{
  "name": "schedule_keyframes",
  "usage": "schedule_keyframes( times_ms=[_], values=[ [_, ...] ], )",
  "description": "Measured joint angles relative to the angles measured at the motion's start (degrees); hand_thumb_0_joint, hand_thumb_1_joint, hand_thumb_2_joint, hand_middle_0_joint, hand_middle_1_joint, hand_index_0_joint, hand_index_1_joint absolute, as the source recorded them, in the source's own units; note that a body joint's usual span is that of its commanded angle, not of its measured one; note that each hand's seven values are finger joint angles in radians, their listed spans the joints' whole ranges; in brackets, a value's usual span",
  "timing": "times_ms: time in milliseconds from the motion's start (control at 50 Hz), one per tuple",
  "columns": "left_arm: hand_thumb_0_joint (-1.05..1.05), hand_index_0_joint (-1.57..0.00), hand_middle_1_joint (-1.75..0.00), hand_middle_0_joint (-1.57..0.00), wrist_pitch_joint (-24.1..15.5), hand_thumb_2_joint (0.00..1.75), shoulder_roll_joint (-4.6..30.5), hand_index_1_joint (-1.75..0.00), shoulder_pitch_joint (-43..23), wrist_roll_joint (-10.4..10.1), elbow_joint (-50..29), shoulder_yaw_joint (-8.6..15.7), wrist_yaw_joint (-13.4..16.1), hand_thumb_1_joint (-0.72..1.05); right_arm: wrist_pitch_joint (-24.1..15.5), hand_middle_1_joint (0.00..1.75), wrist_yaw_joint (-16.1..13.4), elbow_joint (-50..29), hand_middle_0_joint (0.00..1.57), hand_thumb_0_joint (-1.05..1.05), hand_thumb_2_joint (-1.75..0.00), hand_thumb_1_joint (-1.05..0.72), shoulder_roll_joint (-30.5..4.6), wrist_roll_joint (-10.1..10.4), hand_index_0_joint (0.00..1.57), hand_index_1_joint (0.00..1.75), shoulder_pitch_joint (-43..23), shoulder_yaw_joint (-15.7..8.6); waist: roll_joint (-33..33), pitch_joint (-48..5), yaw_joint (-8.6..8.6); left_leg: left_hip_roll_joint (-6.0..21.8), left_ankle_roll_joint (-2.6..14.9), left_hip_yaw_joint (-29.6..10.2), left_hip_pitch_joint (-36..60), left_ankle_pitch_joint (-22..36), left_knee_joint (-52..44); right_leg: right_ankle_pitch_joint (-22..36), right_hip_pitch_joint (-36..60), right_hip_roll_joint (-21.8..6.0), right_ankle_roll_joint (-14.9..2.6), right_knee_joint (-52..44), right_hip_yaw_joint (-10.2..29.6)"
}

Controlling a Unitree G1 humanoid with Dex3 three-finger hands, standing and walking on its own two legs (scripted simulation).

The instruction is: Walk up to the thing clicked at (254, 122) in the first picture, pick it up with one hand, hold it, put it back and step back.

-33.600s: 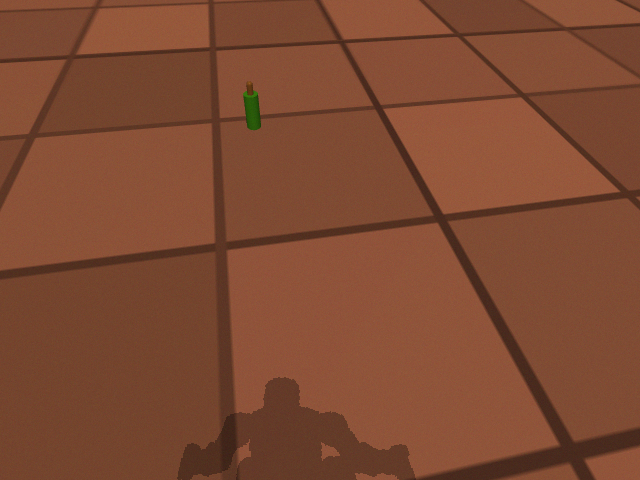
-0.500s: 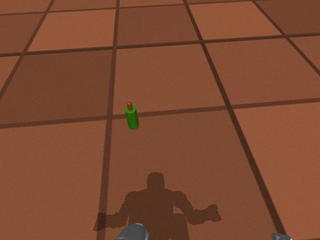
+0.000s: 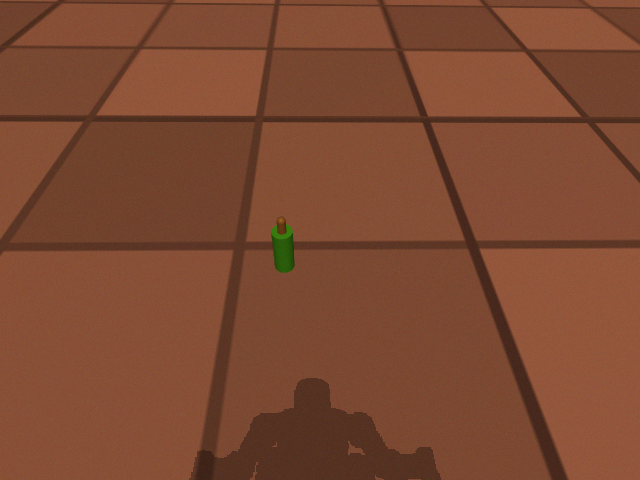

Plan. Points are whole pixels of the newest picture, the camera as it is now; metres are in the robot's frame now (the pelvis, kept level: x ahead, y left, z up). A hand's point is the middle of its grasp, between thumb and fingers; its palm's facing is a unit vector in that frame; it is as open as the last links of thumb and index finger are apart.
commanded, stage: step back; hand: left
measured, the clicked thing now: (282, 243) +1.04 +0.16 -0.63
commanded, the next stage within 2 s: stand in 0.52 s
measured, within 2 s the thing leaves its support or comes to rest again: neither
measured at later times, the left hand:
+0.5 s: hand out of the picture +0.14 +0.27 -0.14, palm faces +0.00 -0.93 -0.37, open 7.4 cm
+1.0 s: hand out of the picture +0.09 +0.25 -0.14, palm faces -0.04 -0.94 -0.33, open 7.4 cm
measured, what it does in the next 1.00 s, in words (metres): stands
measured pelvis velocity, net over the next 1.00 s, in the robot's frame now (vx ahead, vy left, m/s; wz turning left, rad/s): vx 0.01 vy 0.00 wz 0.00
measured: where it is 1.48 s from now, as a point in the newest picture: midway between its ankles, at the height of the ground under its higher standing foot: outside the picture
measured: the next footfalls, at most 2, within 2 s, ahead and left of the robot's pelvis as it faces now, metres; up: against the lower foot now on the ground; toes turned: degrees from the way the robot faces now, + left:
none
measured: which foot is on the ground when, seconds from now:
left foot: down 0.00-1.00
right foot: down 0.00-1.00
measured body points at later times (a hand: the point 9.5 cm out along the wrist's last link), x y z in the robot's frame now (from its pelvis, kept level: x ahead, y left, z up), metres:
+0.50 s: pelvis +0.03 +0.01 +0.00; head +0.04 +0.01 +0.45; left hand +0.14 +0.32 -0.12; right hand +0.15 -0.28 -0.12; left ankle +0.02 +0.13 -0.73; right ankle +0.01 -0.12 -0.73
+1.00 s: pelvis +0.01 +0.00 +0.02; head +0.02 +0.01 +0.47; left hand +0.09 +0.30 -0.12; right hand +0.09 -0.30 -0.12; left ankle +0.02 +0.13 -0.73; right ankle +0.01 -0.12 -0.73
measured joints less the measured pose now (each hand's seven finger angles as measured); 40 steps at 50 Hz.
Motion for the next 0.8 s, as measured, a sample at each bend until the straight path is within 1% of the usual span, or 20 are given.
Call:
schedule_keyframes(
  times_ms=[20, 40, 60, 80, 120, 140, 160, 180, 200, 240, 400, 520, 640, 800],
  values=[
    [0.00, -0.20, -0.30, -0.20, 0.10, 0.90, 0.06, -0.30, -0.15, -0.09, 0.11, -0.11, -0.09, 0.90, -0.32, 0.30, 0.01, 0.15, 0.21, 0.01, -0.90, -0.90, -0.24, -0.04, 0.20, 0.30, 0.01, -0.15, -0.12, 0.05, -0.02, 0.27, 0.06, 0.56, 1.14, 1.62, -3.64, -0.31, -0.10, -0.39, 0.44, 0.43, -0.14],
    [0.00, -0.20, -0.30, -0.20, 0.30, 0.90, 0.21, -0.30, -0.34, -0.23, 0.18, -0.26, -0.14, 0.90, -0.64, 0.30, -0.07, 0.32, 0.21, 0.01, -0.90, -0.90, -0.36, -0.18, 0.20, 0.30, -0.07, -0.34, -0.40, 0.18, -0.16, 0.18, -0.05, 0.88, 2.26, 5.73, -7.07, -0.89, -0.36, -0.90, 0.93, 1.32, -0.21],
    [0.00, -0.20, -0.30, -0.20, 0.56, 0.90, 0.47, -0.30, -0.52, -0.42, 0.26, -0.38, -0.13, 0.90, -0.89, 0.30, -0.24, 0.55, 0.21, 0.01, -0.90, -0.91, -0.21, -0.46, 0.20, 0.30, -0.35, -0.52, -1.15, 0.53, -0.15, -0.39, -0.20, 1.38, 2.90, 10.05, -8.59, -1.58, -0.67, -1.62, 1.26, 2.53, 0.18],
    [0.00, -0.20, -0.30, -0.20, 0.87, 0.90, 0.70, -0.30, -0.66, -0.80, 0.48, -0.50, -0.08, 0.90, -1.06, 0.30, -0.40, 0.78, 0.21, 0.01, -0.90, -0.91, 0.10, -0.62, 0.20, 0.30, -0.66, -0.55, -1.86, 0.65, -0.10, -0.86, -0.18, 1.91, 3.14, 10.59, -8.79, -2.24, -1.09, -1.97, 0.98, 3.54, 0.95],
    [0.00, -0.20, -0.30, -0.20, 1.27, 0.90, 1.13, -0.30, -0.91, -1.29, 1.16, -0.63, -0.05, 0.90, -1.04, 0.30, -0.29, 1.03, 0.21, 0.01, -0.90, -0.91, 0.67, -0.60, 0.20, 0.30, -1.26, -0.22, -2.29, 0.52, -0.34, -0.78, 0.11, 2.21, 3.19, 9.54, -8.44, -5.92, -1.50, -1.31, 0.22, 4.64, 1.78],
    [0.00, -0.20, -0.30, -0.20, 1.30, 0.90, 1.45, -0.30, -1.05, -1.38, 1.46, -0.65, -0.04, 0.90, -0.94, 0.30, -0.22, 1.18, 0.21, 0.01, -0.90, -0.91, 1.04, -0.57, 0.20, 0.30, -1.61, 0.03, -2.43, 0.51, -0.42, -0.53, 0.08, 2.27, 3.33, 9.09, -8.33, -5.95, -1.16, -0.88, -0.12, 4.00, 1.83],
    [0.00, -0.20, -0.30, -0.20, 1.15, 0.90, 1.68, -0.30, -1.27, -1.43, 1.81, -0.66, 0.04, 0.90, -0.84, 0.30, -0.19, 1.36, 0.21, 0.01, -0.90, -0.91, 1.37, -0.52, 0.20, 0.30, -1.97, 0.28, -2.42, 0.62, -0.53, -0.20, -0.07, 2.18, 3.58, 8.74, -8.22, -3.37, -0.37, -0.51, -0.03, 2.48, 1.78],
    [0.00, -0.20, -0.30, -0.20, 0.88, 0.90, 1.81, -0.30, -1.52, -1.45, 2.16, -0.67, 0.13, 0.90, -0.74, 0.30, -0.19, 1.57, 0.21, 0.01, -0.90, -0.90, 1.67, -0.39, 0.20, 0.30, -2.33, 0.52, -2.31, 0.69, -0.58, 0.14, -0.27, 2.06, 3.82, 8.46, -8.14, -0.45, 0.48, -0.24, 0.45, 0.85, 1.59],
    [0.00, -0.20, -0.30, -0.20, 0.58, 0.90, 1.79, -0.30, -1.80, -1.49, 2.49, -0.70, 0.23, 0.90, -0.61, 0.30, -0.23, 1.82, 0.21, 0.01, -0.90, -0.90, 1.90, -0.19, 0.20, 0.30, -2.72, 0.72, -1.95, 0.70, -0.65, 0.59, -0.46, 1.82, 4.01, 8.25, -8.08, -0.01, 1.20, 0.18, 0.88, -0.21, 1.34],
    [0.00, -0.20, -0.30, -0.20, 0.09, 0.90, 1.74, -0.30, -2.28, -1.49, 2.76, -0.85, 0.29, 0.90, -0.47, 0.30, -0.32, 2.07, 0.21, 0.01, -0.90, -0.90, 2.32, 0.15, 0.20, 0.30, -3.45, 1.00, -1.52, 0.57, -0.81, 1.01, -0.68, 1.53, 4.37, 8.10, -8.40, -0.40, 2.05, 0.59, 1.13, -1.37, 1.04],
    [0.00, -0.20, -0.30, -0.20, -0.14, 0.90, 1.31, -0.30, -5.80, -1.64, 2.78, -1.33, 0.82, 0.90, -0.61, 0.30, -0.56, 2.98, 0.21, 0.01, -0.90, -0.90, 2.69, 0.58, 0.20, 0.30, -6.69, 1.13, -0.96, 0.94, -0.98, 0.51, -0.39, 1.62, 5.62, 7.90, -9.38, -1.21, 3.10, 0.07, 1.33, -1.81, 1.09],
    [0.00, -0.20, -0.30, -0.20, 0.14, 0.90, 1.24, -0.30, -7.68, -1.56, 2.74, -1.40, 0.95, 0.90, -0.38, 0.30, -0.69, 3.60, 0.21, 0.01, -0.90, -0.90, 2.75, 0.55, 0.20, 0.30, -7.91, 1.05, -1.04, 0.90, -1.09, 0.28, -0.26, 1.91, 6.26, 7.89, -9.85, -1.41, 3.44, -0.18, 1.47, -1.78, 1.36],
    [0.00, -0.20, -0.30, -0.20, 0.47, 0.90, 0.61, -0.30, -8.98, -2.27, 4.51, -2.37, 1.04, 0.91, -0.72, 0.30, -0.73, 5.18, 0.21, 0.01, -0.90, -0.90, 2.68, 0.91, 0.20, 0.30, -8.49, 2.04, -1.35, 1.56, -1.52, 0.21, -0.39, 1.96, 9.14, 10.90, -15.20, 1.56, 6.28, -0.26, 1.71, -7.07, 1.36],
    [0.00, -0.20, -0.30, -0.20, 0.70, 0.90, -0.24, -0.30, -9.23, -2.00, 6.75, -3.04, 0.55, 0.90, -0.56, 0.30, -0.73, 7.07, 0.21, 0.01, -0.90, -0.90, 2.30, 1.02, 0.20, 0.30, -8.45, 2.45, -1.56, 1.63, -2.00, 0.32, -0.64, 2.09, 11.13, 14.61, -20.78, 5.13, 8.01, -0.15, 1.62, -12.23, 1.46]
  ],
)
